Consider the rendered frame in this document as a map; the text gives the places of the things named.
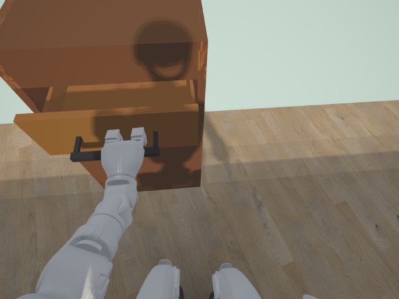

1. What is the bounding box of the cabinet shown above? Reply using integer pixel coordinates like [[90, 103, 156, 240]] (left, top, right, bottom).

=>
[[0, 0, 208, 192]]

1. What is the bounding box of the handle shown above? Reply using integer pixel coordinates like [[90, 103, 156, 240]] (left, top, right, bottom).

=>
[[70, 131, 160, 162]]

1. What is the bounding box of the drawer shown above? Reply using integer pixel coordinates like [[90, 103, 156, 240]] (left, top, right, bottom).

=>
[[13, 80, 199, 155]]

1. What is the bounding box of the robot thigh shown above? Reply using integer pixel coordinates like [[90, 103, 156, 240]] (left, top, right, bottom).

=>
[[212, 268, 261, 299], [136, 265, 180, 299]]

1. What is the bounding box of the left robot forearm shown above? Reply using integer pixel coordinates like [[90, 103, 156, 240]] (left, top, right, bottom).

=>
[[36, 175, 137, 293]]

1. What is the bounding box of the robot left thigh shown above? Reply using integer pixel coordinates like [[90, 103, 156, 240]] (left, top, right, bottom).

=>
[[136, 265, 180, 299]]

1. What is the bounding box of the robot right thigh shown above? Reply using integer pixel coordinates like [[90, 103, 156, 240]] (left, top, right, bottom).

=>
[[212, 268, 261, 299]]

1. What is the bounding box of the robot left upper arm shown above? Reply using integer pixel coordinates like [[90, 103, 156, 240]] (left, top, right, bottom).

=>
[[16, 245, 113, 299]]

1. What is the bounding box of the left robot hand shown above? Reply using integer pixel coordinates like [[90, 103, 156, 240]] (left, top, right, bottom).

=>
[[101, 127, 147, 203]]

